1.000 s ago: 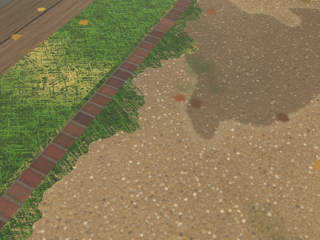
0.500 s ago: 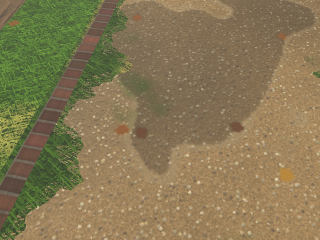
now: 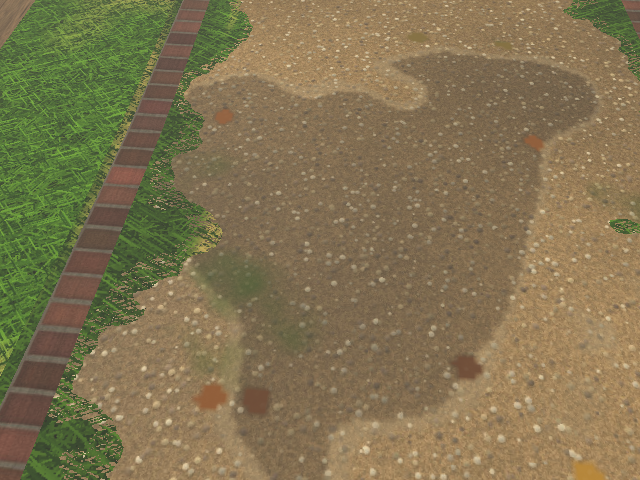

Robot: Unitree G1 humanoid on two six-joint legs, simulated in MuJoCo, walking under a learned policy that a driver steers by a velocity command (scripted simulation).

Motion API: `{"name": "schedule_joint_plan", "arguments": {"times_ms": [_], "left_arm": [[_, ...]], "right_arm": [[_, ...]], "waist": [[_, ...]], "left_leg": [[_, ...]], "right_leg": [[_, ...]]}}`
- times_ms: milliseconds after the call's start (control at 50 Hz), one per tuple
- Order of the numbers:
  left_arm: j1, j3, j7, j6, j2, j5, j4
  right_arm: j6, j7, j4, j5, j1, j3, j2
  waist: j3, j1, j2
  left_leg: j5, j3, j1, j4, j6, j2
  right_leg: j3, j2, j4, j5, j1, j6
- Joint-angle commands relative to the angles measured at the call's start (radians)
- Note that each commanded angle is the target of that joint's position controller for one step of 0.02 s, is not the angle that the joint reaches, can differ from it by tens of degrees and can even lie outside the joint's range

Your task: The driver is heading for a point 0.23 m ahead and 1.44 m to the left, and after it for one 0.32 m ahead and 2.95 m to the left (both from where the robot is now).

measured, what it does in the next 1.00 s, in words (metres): walks ahead, turning left: right foot, then left foot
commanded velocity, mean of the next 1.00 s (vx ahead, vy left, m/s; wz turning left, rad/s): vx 0.50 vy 0.00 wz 0.49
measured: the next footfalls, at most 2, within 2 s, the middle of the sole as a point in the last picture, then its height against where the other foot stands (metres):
right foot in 0.46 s outside the picture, level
left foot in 0.96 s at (207, 428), level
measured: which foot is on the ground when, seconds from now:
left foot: down 0.00-0.46, up 0.48-0.94, down 0.96-1.00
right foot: up 0.00-0.44, down 0.46-0.98, up 1.00-1.00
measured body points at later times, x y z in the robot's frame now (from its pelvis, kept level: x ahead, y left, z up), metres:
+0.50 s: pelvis +0.27 +0.00 +0.00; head +0.30 +0.01 +0.45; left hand +0.46 +0.29 -0.05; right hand +0.35 -0.28 -0.12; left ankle +0.11 +0.08 -0.69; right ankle +0.39 -0.09 -0.72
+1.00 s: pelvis +0.49 +0.13 -0.01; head +0.53 +0.16 +0.44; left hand +0.35 +0.40 -0.13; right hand +0.82 +0.06 -0.08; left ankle +0.54 +0.26 -0.73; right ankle +0.40 -0.09 -0.69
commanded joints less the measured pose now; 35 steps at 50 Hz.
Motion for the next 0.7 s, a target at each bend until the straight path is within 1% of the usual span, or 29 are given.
{"name": "schedule_joint_plan", "arguments": {"times_ms": [20,40,60,80,100,120,140,180,200,260,320,360,400,420,440,460,480,500,520,540,560,580,600,620,660,700], "left_arm": [[-0.007,0.010,-0.012,-0.052,0.127,-0.018,-0.108],[-0.086,0.007,-0.013,-0.060,0.123,-0.015,-0.124],[-0.123,0.010,-0.012,-0.066,0.116,0.002,-0.137],[-0.118,0.015,-0.008,-0.066,0.111,0.016,-0.142],[-0.107,0.015,-0.007,-0.063,0.098,0.020,-0.145],[-0.099,0.014,-0.005,-0.058,0.085,0.021,-0.147],[-0.108,0.012,-0.001,-0.054,0.077,0.021,-0.152],[-0.171,0.007,0.006,-0.048,0.064,0.019,-0.175],[-0.207,0.004,0.006,-0.048,0.055,0.018,-0.184],[-0.307,-0.004,-0.004,-0.056,0.036,0.011,-0.208],[-0.391,-0.005,-0.019,-0.068,0.041,0.000,-0.232],[-0.421,0.000,-0.028,-0.077,0.056,-0.005,-0.245],[-0.397,0.010,-0.031,-0.087,0.080,-0.010,-0.243],[-0.340,0.018,-0.028,-0.092,0.093,-0.010,-0.229],[-0.245,0.033,-0.020,-0.095,0.122,-0.003,-0.208],[-0.088,0.049,-0.010,-0.095,0.173,0.013,-0.192],[0.027,0.069,-0.007,-0.080,0.256,0.025,-0.164],[0.038,0.057,-0.013,-0.070,0.189,0.002,-0.151],[-0.010,0.038,-0.011,-0.065,0.116,-0.001,-0.163],[-0.060,0.027,-0.011,-0.059,0.092,0.005,-0.167],[-0.097,0.019,-0.014,-0.055,0.072,0.008,-0.158],[-0.120,0.012,-0.015,-0.055,0.058,0.014,-0.152],[-0.132,0.013,-0.017,-0.058,0.060,0.015,-0.146],[-0.133,0.016,-0.019,-0.062,0.066,0.011,-0.138],[-0.131,0.026,-0.020,-0.069,0.094,0.007,-0.119],[-0.125,0.033,-0.017,-0.069,0.119,0.009,-0.102]], "right_arm": [[0.011,0.003,0.002,0.027,0.257,-0.048,-0.157],[0.020,0.000,-0.022,0.012,0.200,-0.041,-0.142],[0.025,-0.001,-0.031,0.006,0.170,-0.035,-0.128],[0.025,-0.004,-0.038,0.000,0.159,-0.029,-0.116],[0.027,-0.006,-0.040,0.000,0.157,-0.027,-0.113],[0.028,-0.010,-0.040,0.004,0.165,-0.029,-0.117],[0.028,-0.016,-0.039,0.007,0.177,-0.033,-0.128],[0.031,-0.030,-0.035,0.013,0.205,-0.043,-0.158],[0.034,-0.036,-0.032,0.016,0.219,-0.046,-0.164],[0.050,-0.050,-0.021,0.024,0.271,-0.047,-0.162],[0.065,-0.056,-0.010,0.028,0.324,-0.047,-0.157],[0.075,-0.060,-0.010,0.029,0.341,-0.048,-0.156],[0.082,-0.064,-0.019,0.027,0.325,-0.053,-0.166],[0.085,-0.065,-0.027,0.028,0.304,-0.054,-0.161],[0.084,-0.063,-0.042,0.025,0.281,-0.047,-0.140],[0.078,-0.057,-0.068,0.011,0.254,-0.030,-0.093],[0.066,-0.057,-0.089,0.026,0.393,-0.007,-0.020],[0.063,-0.058,-0.084,0.037,0.412,-0.014,-0.095],[0.068,-0.057,-0.084,0.037,0.323,-0.034,-0.163],[0.074,-0.056,-0.095,0.026,0.258,-0.037,-0.164],[0.077,-0.053,-0.110,0.016,0.219,-0.040,-0.150],[0.082,-0.047,-0.117,0.017,0.211,-0.043,-0.135],[0.088,-0.042,-0.122,0.024,0.219,-0.040,-0.113],[0.094,-0.038,-0.129,0.026,0.216,-0.035,-0.091],[0.099,-0.035,-0.152,0.020,0.183,-0.031,-0.076],[0.098,-0.029,-0.165,0.017,0.149,-0.027,-0.072]], "waist": [[-0.167,-0.118,0.183],[-0.085,-0.109,0.075],[-0.024,-0.087,0.028],[-0.023,-0.060,0.040],[-0.030,-0.045,0.070],[-0.038,-0.037,0.091],[-0.040,-0.037,0.099],[-0.027,-0.050,0.091],[-0.021,-0.061,0.087],[-0.012,-0.097,0.104],[-0.005,-0.125,0.110],[-0.002,-0.125,0.113],[-0.004,-0.098,0.138],[-0.021,-0.063,0.150],[-0.078,-0.012,0.144],[-0.209,0.064,0.078],[-0.356,0.031,-0.203],[-0.330,0.029,-0.262],[-0.182,0.048,-0.141],[-0.093,0.036,-0.062],[-0.029,0.016,-0.044],[-0.002,-0.008,-0.066],[0.010,-0.024,-0.089],[0.011,-0.029,-0.093],[0.018,-0.035,-0.073],[0.014,-0.030,-0.055]], "left_leg": [[-0.295,-0.712,0.704,-0.258,0.237,0.362],[-0.237,-0.602,0.566,-0.274,0.208,0.321],[-0.141,-0.529,0.454,-0.295,0.202,0.286],[-0.045,-0.481,0.396,-0.310,0.193,0.254],[0.020,-0.446,0.364,-0.321,0.192,0.227],[0.073,-0.417,0.344,-0.327,0.196,0.215],[0.119,-0.392,0.326,-0.332,0.202,0.207],[0.169,-0.357,0.299,-0.341,0.200,0.196],[0.172,-0.341,0.286,-0.339,0.188,0.184],[0.144,-0.314,0.261,-0.318,0.152,0.149],[0.110,-0.356,0.282,-0.276,0.141,0.156],[0.087,-0.411,0.331,-0.232,0.135,0.171],[0.102,-0.463,0.360,-0.183,0.123,0.184],[0.135,-0.469,0.353,-0.142,0.109,0.174],[0.191,-0.441,0.316,-0.047,0.080,0.132],[0.120,-0.369,0.197,0.194,0.045,0.082],[-0.304,-0.220,-0.138,0.509,-0.023,-0.059],[-0.474,-0.203,-0.300,0.676,-0.037,0.009],[-0.388,-0.204,-0.345,0.737,-0.045,0.053],[-0.307,-0.169,-0.324,0.733,-0.053,0.087],[-0.259,-0.158,-0.305,0.693,-0.058,0.110],[-0.228,-0.153,-0.271,0.664,-0.058,0.136],[-0.211,-0.139,-0.241,0.644,-0.059,0.148],[-0.195,-0.127,-0.233,0.628,-0.063,0.156],[-0.142,-0.122,-0.255,0.571,-0.076,0.167],[-0.053,-0.119,-0.270,0.491,-0.083,0.174]], "right_leg": [[0.032,-0.054,0.507,-0.013,-0.638,0.007],[0.007,-0.090,0.466,0.063,-0.622,0.002],[-0.010,-0.115,0.389,0.109,-0.604,0.008],[-0.011,-0.140,0.321,0.146,-0.548,0.014],[-0.021,-0.144,0.272,0.160,-0.510,0.025],[-0.031,-0.144,0.230,0.163,-0.493,0.038],[-0.043,-0.140,0.191,0.179,-0.490,0.052],[-0.052,-0.130,0.075,0.264,-0.501,0.079],[-0.051,-0.123,0.010,0.326,-0.492,0.087],[-0.051,-0.088,-0.161,0.481,-0.433,0.096],[-0.049,-0.054,-0.256,0.516,-0.384,0.094],[-0.037,-0.040,-0.313,0.475,-0.363,0.086],[-0.032,-0.035,-0.354,0.407,-0.302,0.067],[-0.043,-0.036,-0.391,0.404,-0.220,0.047],[-0.039,-0.064,-0.412,0.418,-0.062,0.014],[0.083,-0.212,-0.370,0.400,0.195,-0.055],[0.465,-0.448,-0.388,0.310,0.549,-0.218],[0.655,-0.515,-0.450,0.115,0.536,-0.248],[0.525,-0.463,-0.476,0.080,0.407,-0.203],[0.382,-0.413,-0.498,0.160,0.278,-0.168],[0.291,-0.370,-0.531,0.245,0.171,-0.154],[0.215,-0.338,-0.560,0.300,0.099,-0.139],[0.159,-0.320,-0.589,0.328,0.049,-0.135],[0.118,-0.316,-0.611,0.364,0.024,-0.143],[0.050,-0.325,-0.641,0.444,0.012,-0.160],[-0.019,-0.326,-0.647,0.519,0.032,-0.162]]}}
Keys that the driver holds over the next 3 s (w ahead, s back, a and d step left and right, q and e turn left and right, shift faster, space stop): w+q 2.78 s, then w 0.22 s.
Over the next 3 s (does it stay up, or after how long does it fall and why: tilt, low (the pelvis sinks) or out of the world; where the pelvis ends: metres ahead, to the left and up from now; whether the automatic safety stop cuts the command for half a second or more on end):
stays up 0.91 1.04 0.00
